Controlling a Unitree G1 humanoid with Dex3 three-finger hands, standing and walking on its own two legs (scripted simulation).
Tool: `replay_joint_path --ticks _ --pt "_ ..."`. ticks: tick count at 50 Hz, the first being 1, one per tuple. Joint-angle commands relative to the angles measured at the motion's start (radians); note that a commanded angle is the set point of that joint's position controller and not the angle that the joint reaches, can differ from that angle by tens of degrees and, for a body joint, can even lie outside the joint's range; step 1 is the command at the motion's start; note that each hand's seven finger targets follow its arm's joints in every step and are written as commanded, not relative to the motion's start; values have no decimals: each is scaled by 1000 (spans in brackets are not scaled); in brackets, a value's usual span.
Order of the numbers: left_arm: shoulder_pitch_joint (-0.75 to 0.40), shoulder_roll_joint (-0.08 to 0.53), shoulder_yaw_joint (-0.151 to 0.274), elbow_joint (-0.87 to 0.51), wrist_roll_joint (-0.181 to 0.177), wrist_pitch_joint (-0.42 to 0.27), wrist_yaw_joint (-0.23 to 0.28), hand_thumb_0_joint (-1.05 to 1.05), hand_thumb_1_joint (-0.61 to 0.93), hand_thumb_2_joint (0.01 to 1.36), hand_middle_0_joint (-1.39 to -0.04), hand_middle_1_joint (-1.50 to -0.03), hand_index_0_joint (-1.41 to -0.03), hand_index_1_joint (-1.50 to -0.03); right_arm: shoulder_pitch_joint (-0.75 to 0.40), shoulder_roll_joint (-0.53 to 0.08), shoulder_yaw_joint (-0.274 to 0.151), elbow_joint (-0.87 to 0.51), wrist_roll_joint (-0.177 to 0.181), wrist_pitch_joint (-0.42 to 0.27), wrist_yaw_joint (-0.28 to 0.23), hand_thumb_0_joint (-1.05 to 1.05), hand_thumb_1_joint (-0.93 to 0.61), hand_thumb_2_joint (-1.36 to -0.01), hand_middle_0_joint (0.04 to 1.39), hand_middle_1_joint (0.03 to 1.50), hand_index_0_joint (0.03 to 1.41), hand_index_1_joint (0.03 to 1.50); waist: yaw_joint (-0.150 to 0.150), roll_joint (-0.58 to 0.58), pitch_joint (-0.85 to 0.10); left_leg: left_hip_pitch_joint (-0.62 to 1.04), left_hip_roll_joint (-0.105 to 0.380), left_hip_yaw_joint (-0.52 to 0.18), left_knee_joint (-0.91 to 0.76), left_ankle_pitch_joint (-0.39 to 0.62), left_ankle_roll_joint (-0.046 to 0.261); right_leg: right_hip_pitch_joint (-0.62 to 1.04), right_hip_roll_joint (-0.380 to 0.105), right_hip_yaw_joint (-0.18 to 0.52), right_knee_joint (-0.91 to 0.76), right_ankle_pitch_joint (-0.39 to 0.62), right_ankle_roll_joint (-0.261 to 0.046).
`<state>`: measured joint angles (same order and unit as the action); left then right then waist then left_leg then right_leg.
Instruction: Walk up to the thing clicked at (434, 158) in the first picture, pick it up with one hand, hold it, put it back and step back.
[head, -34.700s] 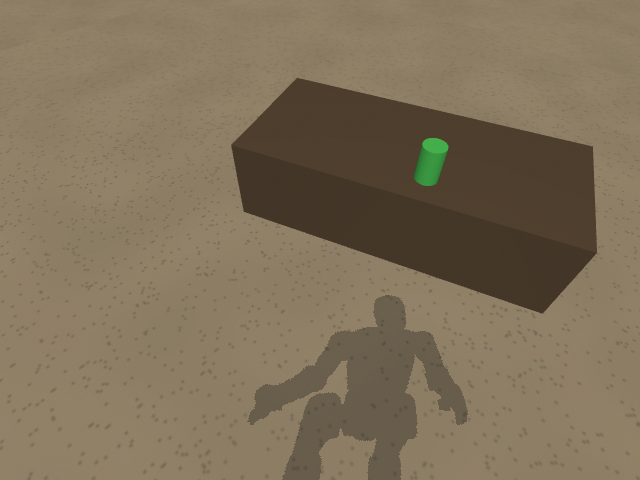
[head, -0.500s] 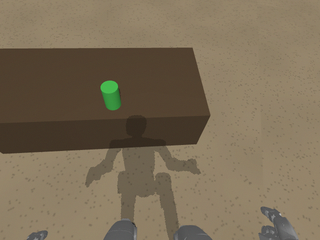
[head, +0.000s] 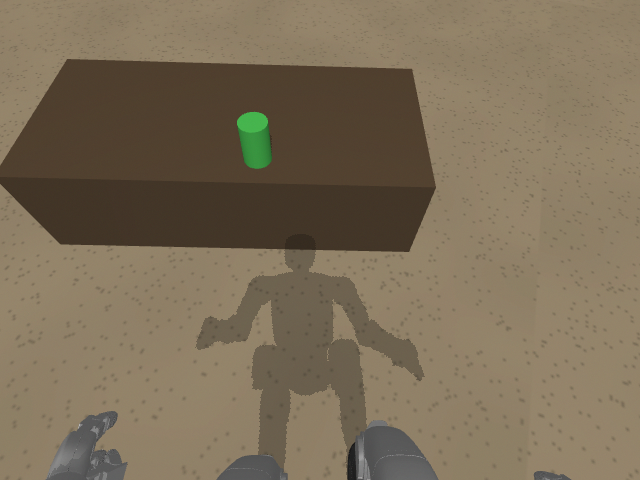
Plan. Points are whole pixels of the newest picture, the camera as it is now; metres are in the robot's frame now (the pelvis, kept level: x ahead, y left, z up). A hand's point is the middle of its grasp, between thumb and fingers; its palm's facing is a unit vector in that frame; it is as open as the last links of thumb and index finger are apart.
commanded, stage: step back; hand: left
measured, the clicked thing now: (255, 141) +0.95 +0.19 -0.32
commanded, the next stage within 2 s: stand in 1.44 s
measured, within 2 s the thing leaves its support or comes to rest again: neither
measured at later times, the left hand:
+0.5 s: hand out of the picture -0.09 +0.26 -0.12, palm faces +0.00 -0.90 -0.43, open 7.4 cm
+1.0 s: hand out of the picture -0.07 +0.25 -0.13, palm faces +0.03 -0.93 -0.36, open 7.4 cm
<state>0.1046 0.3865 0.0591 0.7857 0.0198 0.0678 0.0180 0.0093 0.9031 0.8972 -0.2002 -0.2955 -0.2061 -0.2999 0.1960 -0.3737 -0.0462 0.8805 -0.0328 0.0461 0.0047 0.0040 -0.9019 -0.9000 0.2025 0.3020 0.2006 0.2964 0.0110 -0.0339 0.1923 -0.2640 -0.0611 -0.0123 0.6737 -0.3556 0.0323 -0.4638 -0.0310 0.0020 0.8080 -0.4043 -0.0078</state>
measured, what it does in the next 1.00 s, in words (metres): walks backwards: right foot, then left foot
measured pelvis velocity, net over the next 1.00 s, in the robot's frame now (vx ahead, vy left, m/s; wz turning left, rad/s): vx -0.13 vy -0.01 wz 0.01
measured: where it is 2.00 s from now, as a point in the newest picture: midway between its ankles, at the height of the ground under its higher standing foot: outside the picture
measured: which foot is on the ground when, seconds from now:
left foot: down 0.00-0.30, up 0.32-0.54, down 0.56-1.00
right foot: up 0.00-0.24, down 0.26-1.00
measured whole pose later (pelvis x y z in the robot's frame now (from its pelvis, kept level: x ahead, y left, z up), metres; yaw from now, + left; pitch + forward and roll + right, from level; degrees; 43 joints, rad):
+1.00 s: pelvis -0.13 -0.01 +0.01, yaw +0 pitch -2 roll -1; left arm 0.21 0.35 0.05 0.99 0.03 -0.04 -0.01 0.01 0.90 0.90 -0.20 -0.30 -0.21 -0.30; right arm 0.21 -0.39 -0.06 1.00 -0.03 0.00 0.02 0.00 -0.90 -0.90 0.20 0.30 0.20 0.30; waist 0.03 0.03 0.06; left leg -0.35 0.00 -0.05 0.74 -0.43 0.00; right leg -0.22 -0.01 -0.04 0.56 -0.31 -0.01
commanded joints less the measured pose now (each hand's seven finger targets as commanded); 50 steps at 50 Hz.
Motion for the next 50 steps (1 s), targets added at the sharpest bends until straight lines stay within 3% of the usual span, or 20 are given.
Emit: replay_joint_path --ticks 1,4,9,12,13,14,15,19,24,27,28,29,30,31,33,36,39,41,42,50 --pt "1 187 67 -50 -16 -16 20 0 900 900 -200 -300 -200 -300 -72 -290 -68 -97 -16 -31 -29 0 -900 -900 200 300 200 300 9 115 -184 -99 355 -322 -294 498 235 39 129 190 480 -178 -15" --pt "92 192 69 -7 -13 -22 13 0 900 900 -200 -300 -200 -300 -124 -241 -56 -113 -9 -27 -30 0 -900 -900 200 300 200 300 40 158 -160 -41 285 -203 -245 490 195 16 115 138 432 -108 6" --pt "76 176 51 7 0 -55 4 0 900 900 -200 -300 -200 -300 -28 -259 -71 -103 -13 -12 -18 0 -900 -900 200 300 200 300 -38 229 -236 132 285 -220 -230 284 193 103 61 19 -45 -114 28" --pt "195 164 49 86 12 -81 7 0 900 900 -200 -300 -200 -300 -63 -266 -70 -92 1 9 -10 0 -900 -900 200 300 200 300 15 201 -283 59 248 -160 -124 195 124 321 79 -37 -457 96 -11" --pt "195 209 65 95 26 -89 9 0 900 900 -200 -300 -200 -300 -54 -211 -54 -93 2 8 -8 0 -900 -900 200 300 200 300 15 99 -261 -126 191 -137 -41 64 73 419 9 129 -452 81 -39" --pt "196 301 91 81 35 -95 10 0 900 900 -200 -300 -200 -300 -69 -154 -35 -115 7 3 -6 0 -900 -900 200 300 200 300 33 -139 -205 -353 30 -85 107 -135 -3 408 -207 472 -517 -74 -103" --pt "101 381 102 51 36 -92 12 0 900 900 -200 -300 -200 -300 -145 -189 -53 -118 3 7 -24 0 -900 -900 200 300 200 300 71 -180 -148 -241 39 -178 270 -231 -35 92 -402 609 -566 -125 -259" --pt "-3 257 77 40 22 -106 15 0 900 900 -200 -300 -200 -300 -42 -211 -56 -43 21 -12 -17 0 -900 -900 200 300 200 300 -13 -56 -130 -203 -9 -160 415 -65 -50 148 -209 261 -439 148 -177" --pt "105 275 84 71 34 -105 -2 0 900 900 -200 -300 -200 -300 -104 -194 -52 -46 -5 -40 6 0 -900 -900 200 300 200 300 71 -141 -105 -191 45 -61 56 -155 -51 252 -210 286 -475 -211 -169" --pt "51 272 65 68 25 -88 -13 0 900 900 -200 -300 -200 -300 5 -181 -63 15 0 -63 8 0 -900 -900 200 300 200 300 4 -133 -134 86 30 28 -237 -26 -20 129 -185 211 -403 -153 -135" --pt "82 223 43 67 24 -82 -15 0 900 900 -200 -300 -200 -300 41 -201 -75 36 -4 -71 2 0 -900 -900 200 300 200 300 -14 -46 -155 214 33 -24 -285 -2 -8 46 -132 147 -295 -105 -104" --pt "72 160 23 61 13 -82 -19 0 900 900 -200 -300 -200 -300 69 -248 -88 42 -13 -77 -4 0 -900 -900 200 300 200 300 -33 128 -166 270 209 -340 -378 -204 53 -106 -41 65 -153 -128 -43" --pt "25 182 34 66 -2 -82 -14 0 900 900 -200 -300 -200 -300 54 -332 -94 30 -12 -79 -1 0 -900 -900 200 300 200 300 -48 217 -153 111 388 -596 -480 -514 176 -99 23 -18 11 -177 -10" --pt "3 240 50 69 9 -87 -15 0 900 900 -200 -300 -200 -300 18 -336 -97 17 -8 -85 1 0 -900 -900 200 300 200 300 -42 138 -96 -2 403 -595 -493 -495 218 -38 -4 60 99 -161 -16" --pt "49 203 42 89 -3 -96 -25 0 900 900 -200 -300 -200 -300 -31 -259 -68 13 -11 -95 -6 0 -900 -900 200 300 200 300 0 112 -102 47 313 -409 -418 -265 166 -21 -26 70 49 -81 -19" --pt "100 194 46 128 0 -109 -33 0 900 900 -200 -300 -200 -300 -50 -254 -71 16 -12 -84 2 0 -900 -900 200 300 200 300 -4 205 -130 -32 248 -262 -363 -160 129 157 9 -8 -141 -38 -10" --pt "170 185 54 167 13 -120 -16 0 900 900 -200 -300 -200 -300 -71 -199 -52 6 2 -59 5 0 -900 -900 200 300 200 300 54 139 -151 -192 182 -154 -188 -166 56 430 47 -19 -391 95 -20" --pt "183 328 85 164 28 -131 -3 0 900 900 -200 -300 -200 -300 -74 -133 -34 -12 4 -55 -5 0 -900 -900 200 300 200 300 76 -158 -127 -364 -1 -57 170 -226 -12 383 -295 536 -623 -342 -159" --pt "106 342 90 133 26 -133 -6 0 900 900 -200 -300 -200 -300 -44 -196 -54 9 -3 -55 -13 0 -900 -900 200 300 200 300 52 -82 -68 -302 62 -131 241 -216 -24 255 -379 592 -615 -356 -230" --pt "-17 241 43 113 2 -127 -9 0 900 900 -200 -300 -200 -300 42 -153 -47 82 3 -78 -3 0 -900 -900 200 300 200 300 -29 -99 -177 44 64 34 -142 67 -25 185 -189 122 -361 386 -130"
